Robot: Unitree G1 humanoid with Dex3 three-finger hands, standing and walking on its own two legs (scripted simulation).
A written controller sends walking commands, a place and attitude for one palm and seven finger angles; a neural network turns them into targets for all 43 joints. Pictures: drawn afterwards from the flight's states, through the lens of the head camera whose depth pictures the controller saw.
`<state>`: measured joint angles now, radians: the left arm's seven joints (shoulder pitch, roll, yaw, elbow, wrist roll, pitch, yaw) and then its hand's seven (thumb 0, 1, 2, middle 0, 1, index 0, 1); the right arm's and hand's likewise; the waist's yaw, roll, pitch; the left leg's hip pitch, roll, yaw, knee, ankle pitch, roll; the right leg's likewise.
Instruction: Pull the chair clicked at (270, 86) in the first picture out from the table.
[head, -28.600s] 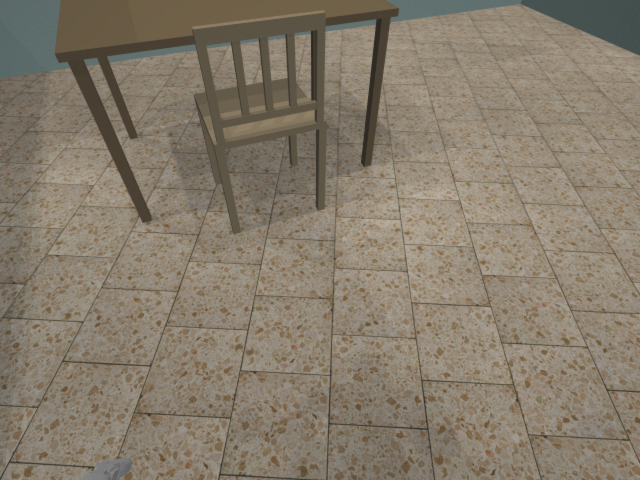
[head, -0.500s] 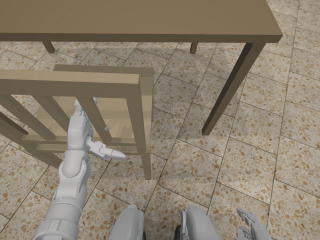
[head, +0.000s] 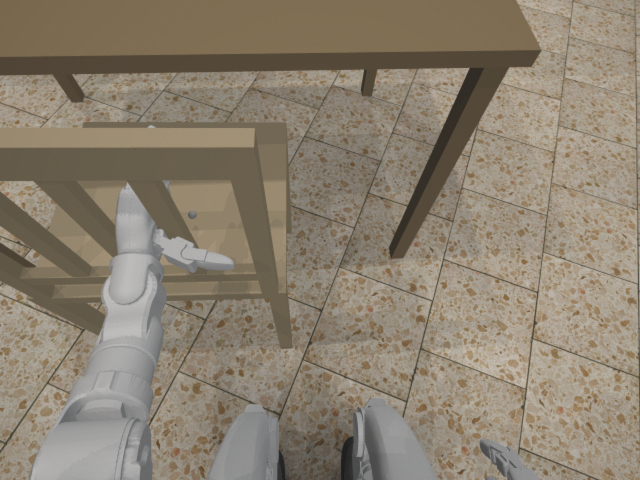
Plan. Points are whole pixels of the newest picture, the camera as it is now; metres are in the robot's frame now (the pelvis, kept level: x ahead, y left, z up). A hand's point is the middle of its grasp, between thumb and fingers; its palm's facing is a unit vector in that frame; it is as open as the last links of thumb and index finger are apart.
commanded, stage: push the fingers through the gap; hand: left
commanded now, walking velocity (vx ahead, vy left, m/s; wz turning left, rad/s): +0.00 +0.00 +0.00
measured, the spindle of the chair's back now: (104, 232) +0.42 +0.26 +0.01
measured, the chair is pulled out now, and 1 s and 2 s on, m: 0.03 0.03 0.06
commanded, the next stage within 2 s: hook a spindle and tug to test in 0.26 s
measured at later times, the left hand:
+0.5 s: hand (185, 219) +0.42 +0.16 +0.03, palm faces +0.05 -1.00 -0.01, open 16.7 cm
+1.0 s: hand (194, 213) +0.43 +0.15 +0.03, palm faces +0.04 -1.00 -0.01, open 10.8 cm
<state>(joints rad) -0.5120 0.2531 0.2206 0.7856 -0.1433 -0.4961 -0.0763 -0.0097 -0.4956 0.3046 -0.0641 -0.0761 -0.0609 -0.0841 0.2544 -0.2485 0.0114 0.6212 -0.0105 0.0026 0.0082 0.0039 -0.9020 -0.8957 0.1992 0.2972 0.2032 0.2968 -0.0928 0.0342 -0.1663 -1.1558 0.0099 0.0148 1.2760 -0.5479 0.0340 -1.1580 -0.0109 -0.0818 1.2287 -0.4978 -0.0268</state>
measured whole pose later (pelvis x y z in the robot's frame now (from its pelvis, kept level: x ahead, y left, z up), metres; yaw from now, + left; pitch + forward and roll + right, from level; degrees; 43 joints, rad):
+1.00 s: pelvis +0.01 +0.01 +0.00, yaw +0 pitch +25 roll -2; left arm -0.49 0.22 0.19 0.75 -0.13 -0.50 -0.04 -0.01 -0.14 0.52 -0.45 -1.29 -0.45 -1.30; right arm 0.25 -0.24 0.01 0.61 -0.02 0.04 0.03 0.00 -0.90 -0.90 0.20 0.30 0.20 0.30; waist -0.08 0.03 -0.17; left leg -1.14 0.00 0.02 1.26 -0.56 0.05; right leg -1.14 -0.01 -0.07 1.21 -0.50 -0.01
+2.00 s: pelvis +0.02 +0.01 +0.01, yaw +0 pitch +24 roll -2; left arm -0.24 0.17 0.10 0.50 -0.15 -0.49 -0.03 0.00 0.21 0.90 -0.50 -1.45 -0.50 -1.45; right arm 0.22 -0.23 0.00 0.57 -0.01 0.03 0.03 0.00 -0.90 -0.90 0.20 0.30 0.20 0.30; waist -0.06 0.03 -0.17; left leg -1.09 0.00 0.02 1.25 -0.58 0.04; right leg -1.10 -0.01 -0.07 1.20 -0.52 -0.01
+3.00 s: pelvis +0.01 +0.00 +0.01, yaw +0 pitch +23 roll -2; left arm -0.27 0.20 0.16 0.57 -0.18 -0.48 -0.11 -0.01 -0.55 0.20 -0.01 -0.01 0.00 -0.01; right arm 0.24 -0.24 0.01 0.58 0.00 0.01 0.02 0.01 -0.90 -0.90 0.20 0.30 0.20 0.30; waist -0.06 0.03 -0.17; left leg -1.09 0.01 0.03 1.24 -0.55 0.04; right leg -1.10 -0.01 -0.06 1.19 -0.50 -0.02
